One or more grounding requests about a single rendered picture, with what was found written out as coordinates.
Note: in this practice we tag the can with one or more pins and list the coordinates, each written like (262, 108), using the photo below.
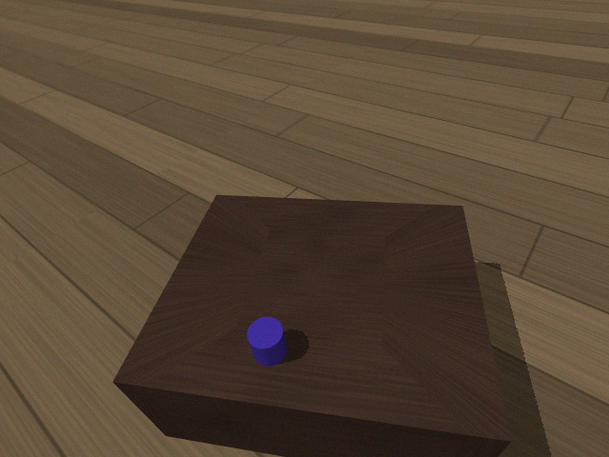
(267, 341)

